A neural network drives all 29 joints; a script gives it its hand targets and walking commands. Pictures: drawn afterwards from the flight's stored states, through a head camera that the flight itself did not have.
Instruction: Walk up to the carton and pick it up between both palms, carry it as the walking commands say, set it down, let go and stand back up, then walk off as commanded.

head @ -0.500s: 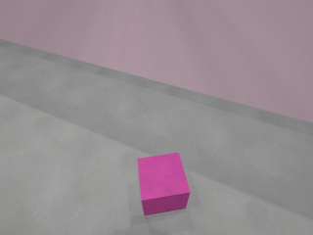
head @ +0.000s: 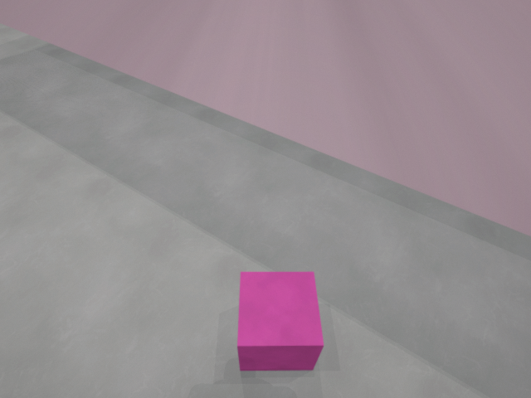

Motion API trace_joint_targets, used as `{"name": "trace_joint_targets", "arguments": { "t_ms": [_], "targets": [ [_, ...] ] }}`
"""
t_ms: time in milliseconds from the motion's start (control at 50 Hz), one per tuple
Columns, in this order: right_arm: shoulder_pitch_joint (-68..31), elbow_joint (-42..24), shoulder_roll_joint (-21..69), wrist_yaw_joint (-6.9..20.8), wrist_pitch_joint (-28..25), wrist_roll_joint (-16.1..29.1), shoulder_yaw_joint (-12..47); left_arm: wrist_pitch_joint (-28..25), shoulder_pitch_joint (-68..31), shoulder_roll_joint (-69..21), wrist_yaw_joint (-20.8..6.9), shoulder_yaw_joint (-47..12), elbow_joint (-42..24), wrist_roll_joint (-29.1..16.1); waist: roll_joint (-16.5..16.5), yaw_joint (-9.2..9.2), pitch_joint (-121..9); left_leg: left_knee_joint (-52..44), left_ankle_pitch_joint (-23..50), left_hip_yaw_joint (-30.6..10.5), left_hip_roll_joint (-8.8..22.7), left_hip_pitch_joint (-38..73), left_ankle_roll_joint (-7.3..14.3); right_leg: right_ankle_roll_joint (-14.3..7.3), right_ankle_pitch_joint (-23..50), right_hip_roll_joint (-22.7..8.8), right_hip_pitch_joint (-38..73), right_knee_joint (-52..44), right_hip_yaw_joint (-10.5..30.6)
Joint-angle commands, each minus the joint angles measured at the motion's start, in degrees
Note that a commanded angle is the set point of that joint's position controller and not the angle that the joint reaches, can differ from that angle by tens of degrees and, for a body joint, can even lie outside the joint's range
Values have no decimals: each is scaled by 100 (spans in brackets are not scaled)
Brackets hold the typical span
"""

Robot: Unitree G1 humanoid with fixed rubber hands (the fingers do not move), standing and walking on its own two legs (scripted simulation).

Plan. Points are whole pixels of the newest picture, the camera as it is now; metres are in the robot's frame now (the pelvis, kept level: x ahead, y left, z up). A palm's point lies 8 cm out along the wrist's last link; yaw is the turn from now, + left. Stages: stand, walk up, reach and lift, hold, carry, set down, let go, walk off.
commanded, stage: walk up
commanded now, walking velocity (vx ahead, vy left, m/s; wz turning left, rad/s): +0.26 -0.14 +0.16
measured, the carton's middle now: (276, 321) +0.52 -0.01 -0.65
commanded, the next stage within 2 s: stand in 1.08 s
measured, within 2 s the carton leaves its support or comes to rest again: neither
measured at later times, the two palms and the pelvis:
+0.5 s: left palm out of the picture +0.12 +0.21 -0.14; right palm out of the picture +0.16 -0.25 -0.16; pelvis +0.10 -0.03 -0.01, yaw +2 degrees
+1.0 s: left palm out of the picture +0.11 +0.21 -0.15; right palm out of the picture +0.10 -0.23 -0.14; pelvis +0.10 -0.01 +0.00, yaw +1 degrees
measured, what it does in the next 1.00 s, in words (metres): steps on the spot: left foot, then right foot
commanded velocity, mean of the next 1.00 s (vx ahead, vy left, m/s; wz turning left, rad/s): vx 0.01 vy -0.04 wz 0.03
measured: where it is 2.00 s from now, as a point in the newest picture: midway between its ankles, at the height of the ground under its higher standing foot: outside the picture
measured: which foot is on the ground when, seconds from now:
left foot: up 0.00-0.16, down 0.18-1.00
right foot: down 0.00-0.20, up 0.22-0.44, down 0.46-1.00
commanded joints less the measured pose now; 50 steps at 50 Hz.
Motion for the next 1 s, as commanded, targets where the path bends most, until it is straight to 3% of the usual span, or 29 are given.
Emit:
{"name": "trace_joint_targets", "arguments": {
  "t_ms": [0,40,100,140,160,180,200,220,240,260,300,360,420,440,460,480,520,580,640,680,700,720,760,780,800,820,860,920,980],
  "targets": [
    [-722,-615,-40,139,-199,20,61,-172,257,244,28,-10,-26,11,-380,81,1014,-6,274,74,113,-1225,31,-726,-91,-1458,94,-1405,1265],
    [-876,-676,-52,157,-223,79,104,-213,535,316,27,-13,129,-2,-540,104,668,-729,272,251,-22,-728,56,-647,1540,-1301,300,-980,807],
    [-1213,-800,-34,129,-226,122,182,-186,808,484,29,19,273,16,-875,123,451,-1703,152,499,-137,-26,228,-595,2396,-1322,248,-506,620],
    [-539,-543,-130,39,-267,113,125,-164,644,450,21,6,240,-81,-549,-331,98,-2653,1048,754,-263,1516,334,-358,2841,-942,-349,440,266],
    [144,-297,-386,-35,-309,63,10,-166,626,331,6,-32,177,-127,-197,-599,-262,-2748,1402,517,10,2765,423,-168,2751,-631,-1098,1377,161],
    [905,-166,-794,-141,-346,-72,-120,-138,476,96,0,-52,-32,-163,678,-785,-441,-2869,3014,-1018,1339,3779,635,142,90,-270,-2525,2781,141],
    [1098,-218,-1285,-253,-295,58,-235,-61,638,133,74,18,-187,-220,1489,-606,-748,-2903,6132,-2589,2979,3508,1319,375,-1870,28,-2893,3983,424],
    [812,-289,-1128,-275,-299,191,-177,81,543,280,114,110,-70,-268,721,-387,-775,-2579,7790,-1976,2784,2881,1404,496,-1941,-359,-2472,4447,981],
    [186,-449,-719,-274,-345,131,13,126,600,130,100,-10,-62,-234,870,-186,-592,-2681,7544,-1231,2355,2323,1365,528,-1620,-417,-2217,4344,975],
    [-434,-584,-397,-254,-326,99,164,151,699,-20,53,-104,-49,-183,938,45,-376,-2860,6284,-616,1884,1719,1133,529,-1259,-455,-1882,3873,960],
    [-817,-601,-156,-241,-255,68,175,292,394,-50,-28,-82,-170,-129,1323,71,-124,-3168,4635,216,1053,1179,847,492,-748,-346,-1344,2691,621],
    [-634,-406,-255,-198,-198,99,56,336,95,-126,28,-70,-208,-119,865,34,-174,-3314,3617,55,1017,1259,893,426,-197,-219,-939,1658,436],
    [-563,-261,-219,-159,-120,162,14,202,132,-113,57,-71,-147,-81,428,168,0,-3139,1606,12,675,817,600,288,965,-313,-359,518,315],
    [-416,-263,-55,-136,-82,156,60,131,70,82,60,-57,-177,-55,46,112,136,-2851,926,114,458,677,417,222,1235,-750,-362,176,716],
    [-306,-264,142,-114,-15,150,177,100,-365,347,82,-53,-250,-73,-893,-72,346,-2626,451,456,-38,735,145,-27,1265,-1207,-825,-265,1538],
    [-181,-178,166,-125,37,144,230,85,-543,417,95,-40,-262,-86,-1175,-172,389,-2482,487,435,-61,1013,33,-239,1125,-1359,-1066,-440,1743],
    [13,-62,80,-141,7,129,219,73,-887,403,117,-29,-373,-125,-1118,-284,327,-2543,679,349,27,1084,9,-273,2050,-1308,-957,-126,1558],
    [49,-127,-270,-190,-70,184,73,123,-662,662,190,94,-528,-186,-672,-183,-340,-1768,1890,505,166,683,-7,-324,4780,-1354,-353,993,1113],
    [26,-312,-114,-172,57,163,89,249,-563,724,238,139,-622,-109,-1202,-155,-413,-699,-650,518,-9,162,-58,-750,4397,-1927,-528,652,1576],
    [85,-351,-22,-165,211,164,155,329,-932,752,217,199,-821,-34,-1258,-160,-251,62,-1344,224,-63,148,-36,-985,3718,-2102,-1087,316,1816],
    [246,-265,110,-158,218,148,211,358,-1161,599,189,190,-890,-14,-1022,-256,-360,-143,-1166,188,-126,543,31,-907,2645,-1854,-1348,107,1582],
    [509,-118,307,-130,157,106,284,370,-1363,313,114,161,-850,56,-861,-301,-434,-798,-791,74,-127,1063,155,-776,14,-1513,-1586,-382,1448],
    [736,104,266,-109,35,71,341,441,-1615,256,32,176,-744,49,-401,-564,61,-2829,435,281,-135,1718,222,-402,-912,-982,-1778,10,1093],
    [758,200,31,-141,-47,46,330,427,-1344,-81,1,41,-668,39,355,-491,170,-3535,453,-173,289,1792,298,-192,-693,-622,-1783,672,816],
    [489,53,-462,-159,-105,33,215,409,-1216,-354,-19,-69,-779,5,1603,-410,387,-4537,-496,-1737,1332,1046,571,154,-790,-57,-1930,1203,478],
    [124,-7,-551,-154,-109,19,170,465,-1169,-122,-7,43,-729,-78,1584,-254,751,-4874,-725,-1965,1569,147,780,161,-959,-128,-1374,1620,816],
    [-277,-17,-379,-162,-179,45,240,404,-893,-15,-27,-43,-531,-72,993,-85,712,-4514,-90,-1262,1184,377,756,135,-289,-194,-1141,1608,944],
    [30,223,-189,-187,-291,107,295,217,-764,-87,-16,-110,-279,-84,744,-163,269,-3972,1479,-664,907,1370,697,192,213,-156,-958,702,767],
    [240,363,-51,-176,-317,138,280,96,-571,-156,51,-131,-125,-157,575,-135,79,-3641,1818,-468,760,1393,595,227,822,-414,-270,-160,776]
  ]
}}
